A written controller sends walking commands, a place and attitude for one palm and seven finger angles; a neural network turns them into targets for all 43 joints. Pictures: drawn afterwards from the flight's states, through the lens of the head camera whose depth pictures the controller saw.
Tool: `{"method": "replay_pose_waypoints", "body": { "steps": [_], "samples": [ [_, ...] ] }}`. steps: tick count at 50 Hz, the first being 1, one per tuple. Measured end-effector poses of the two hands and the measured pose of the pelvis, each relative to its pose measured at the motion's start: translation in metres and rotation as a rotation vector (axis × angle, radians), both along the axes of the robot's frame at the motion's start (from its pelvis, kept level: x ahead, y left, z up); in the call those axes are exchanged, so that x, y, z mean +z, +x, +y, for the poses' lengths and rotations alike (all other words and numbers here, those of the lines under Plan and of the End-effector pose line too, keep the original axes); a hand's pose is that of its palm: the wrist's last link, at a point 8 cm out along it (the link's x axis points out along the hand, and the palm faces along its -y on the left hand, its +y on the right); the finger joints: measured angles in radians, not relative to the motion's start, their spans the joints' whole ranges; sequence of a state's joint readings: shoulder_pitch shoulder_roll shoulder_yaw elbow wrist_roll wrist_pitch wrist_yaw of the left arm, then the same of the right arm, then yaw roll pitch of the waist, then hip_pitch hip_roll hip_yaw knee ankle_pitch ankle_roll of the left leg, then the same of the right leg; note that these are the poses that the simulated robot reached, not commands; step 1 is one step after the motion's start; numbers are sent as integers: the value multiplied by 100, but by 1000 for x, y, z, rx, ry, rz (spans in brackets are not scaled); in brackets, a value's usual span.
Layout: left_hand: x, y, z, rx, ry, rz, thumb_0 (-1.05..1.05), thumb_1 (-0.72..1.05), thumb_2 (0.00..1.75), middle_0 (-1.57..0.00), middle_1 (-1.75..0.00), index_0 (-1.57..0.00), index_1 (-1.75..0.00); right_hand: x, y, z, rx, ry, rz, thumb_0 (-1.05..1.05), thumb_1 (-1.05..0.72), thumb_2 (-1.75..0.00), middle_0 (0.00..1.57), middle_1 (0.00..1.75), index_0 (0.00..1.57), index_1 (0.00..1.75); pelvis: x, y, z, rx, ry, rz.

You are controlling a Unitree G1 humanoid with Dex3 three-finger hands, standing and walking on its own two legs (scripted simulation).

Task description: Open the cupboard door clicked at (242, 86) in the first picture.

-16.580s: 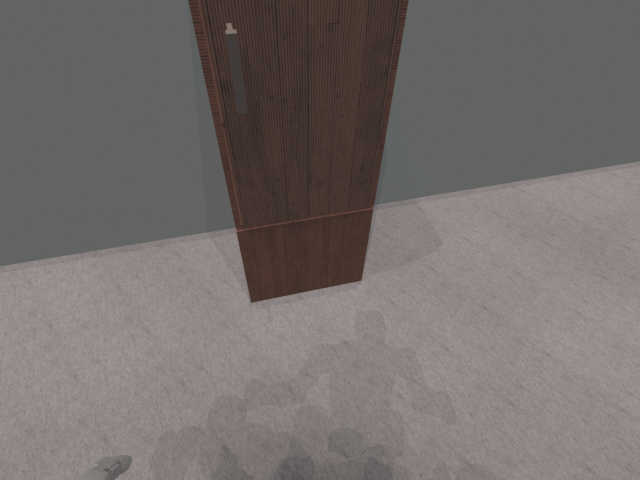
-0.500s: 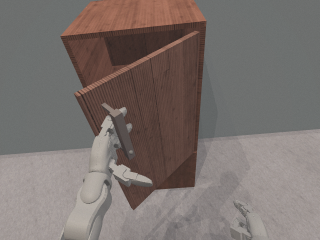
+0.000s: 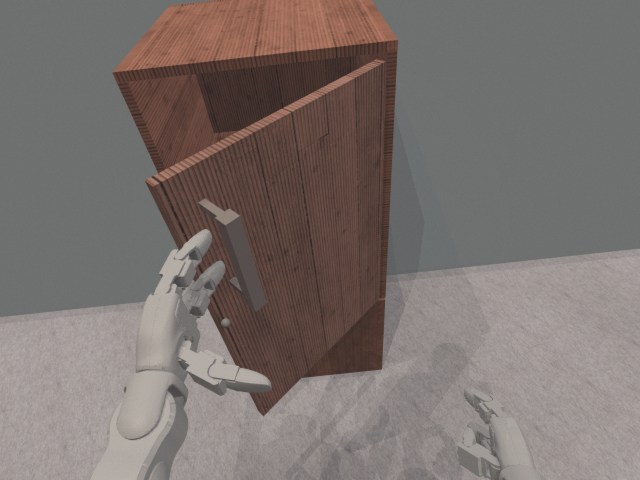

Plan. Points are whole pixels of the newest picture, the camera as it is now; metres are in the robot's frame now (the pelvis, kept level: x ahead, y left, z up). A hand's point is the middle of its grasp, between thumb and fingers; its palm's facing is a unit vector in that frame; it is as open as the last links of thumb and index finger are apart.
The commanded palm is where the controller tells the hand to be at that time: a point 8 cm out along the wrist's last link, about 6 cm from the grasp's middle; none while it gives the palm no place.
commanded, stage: slide the hand sideways off the handle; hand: left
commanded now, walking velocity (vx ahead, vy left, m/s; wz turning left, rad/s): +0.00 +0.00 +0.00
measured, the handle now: (233, 257) +0.34 +0.14 +0.14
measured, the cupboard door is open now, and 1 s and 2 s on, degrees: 43 42 42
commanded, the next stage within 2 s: draw the hand back to the body in 0.48 s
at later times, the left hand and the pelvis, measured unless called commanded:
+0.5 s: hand (165, 353) +0.21 +0.18 +0.13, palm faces +0.18 -0.98 -0.06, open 16.1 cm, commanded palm +0.17 +0.22 +0.14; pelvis +0.02 +0.02 +0.00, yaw -2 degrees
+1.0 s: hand (102, 360) +0.19 +0.23 +0.15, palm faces +0.16 -0.99 -0.04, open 16.3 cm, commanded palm +0.15 +0.28 +0.15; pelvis -0.01 +0.06 +0.00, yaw +1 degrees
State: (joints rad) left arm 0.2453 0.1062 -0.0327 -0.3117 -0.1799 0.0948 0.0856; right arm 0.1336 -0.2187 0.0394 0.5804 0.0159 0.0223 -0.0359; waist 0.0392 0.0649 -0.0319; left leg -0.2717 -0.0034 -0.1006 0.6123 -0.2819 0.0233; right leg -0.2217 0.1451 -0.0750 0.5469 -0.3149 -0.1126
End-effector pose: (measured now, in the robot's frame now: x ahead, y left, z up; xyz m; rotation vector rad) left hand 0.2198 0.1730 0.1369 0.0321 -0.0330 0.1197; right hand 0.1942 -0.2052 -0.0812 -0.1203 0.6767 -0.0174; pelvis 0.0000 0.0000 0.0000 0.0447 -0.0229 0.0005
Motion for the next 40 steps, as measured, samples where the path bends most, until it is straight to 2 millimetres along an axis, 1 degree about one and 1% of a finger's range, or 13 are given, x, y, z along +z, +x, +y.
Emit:
{"method": "replay_pose_waypoints", "body": {
  "steps": [8, 16, 20, 24, 27, 31, 34, 36, 38, 40],
  "samples": [
    [-1, -4, 8, -23, 3, 0, -1, -50, 30, -22, -33, -19, -31, -1, -1, 5, -12, 5, -9, 1, -90, -89, 20, 30, 20, 30, -1, 3, 4, -8, 2, 14],
    [-1, -8, 20, -47, 6, 4, -1, -50, 30, -25, -35, -22, -33, 4, 2, 6, -39, 10, -40, 1, -90, -89, 20, 30, 20, 30, -2, 12, 9, -32, 2, 28],
    [-2, -17, 30, -33, 12, 13, -1, -50, 30, -25, -35, -23, -33, 5, 4, 6, -46, 5, -47, 1, -90, -89, 20, 30, 20, 30, -2, 16, 12, -38, 2, 31],
    [-3, -33, 50, 45, 22, 25, -1, -50, 30, -23, -34, -21, -32, 6, 5, 7, -39, -3, -55, 1, -90, -89, 20, 30, 20, 30, -3, 18, 15, -34, 0, 36],
    [-4, -45, 60, 91, 21, 22, -1, -50, 30, -20, -32, -19, -31, 5, 6, 10, -20, -15, -69, 1, -90, -89, 20, 30, 20, 30, -4, 17, 18, -11, -10, 36],
    [-3, -53, 56, 68, -7, -19, -1, -50, 30, -17, -31, -17, -31, 4, 8, 17, 10, -34, -93, 1, -90, -89, 20, 30, 20, 30, -7, 12, 24, 20, -22, 35],
    [-1, -52, 50, 16, -4, -37, -1, -50, 30, -16, -31, -16, -30, 5, 6, 25, 23, -36, -108, 1, -90, -89, 20, 30, 20, 30, -7, 7, 28, 26, -23, 32],
    [0, -50, 50, -9, 18, -39, -1, -50, 30, -16, -30, -16, -30, 6, 4, 31, 24, -32, -117, 1, -90, -89, 20, 30, 20, 30, -7, 4, 31, 24, -23, 29],
    [2, -48, 56, -15, 37, -37, -1, -50, 30, -16, -30, -16, -30, 7, 2, 36, 21, -23, -124, 1, -90, -89, 20, 30, 20, 30, -7, 2, 33, 21, -24, 25],
    [3, -47, 66, -1, 43, -34, -1, -50, 30, -16, -30, -16, -30, 9, -1, 41, 17, -17, -128, 1, -90, -89, 20, 30, 20, 30, -6, -1, 36, 16, -26, 19]
  ]
}}
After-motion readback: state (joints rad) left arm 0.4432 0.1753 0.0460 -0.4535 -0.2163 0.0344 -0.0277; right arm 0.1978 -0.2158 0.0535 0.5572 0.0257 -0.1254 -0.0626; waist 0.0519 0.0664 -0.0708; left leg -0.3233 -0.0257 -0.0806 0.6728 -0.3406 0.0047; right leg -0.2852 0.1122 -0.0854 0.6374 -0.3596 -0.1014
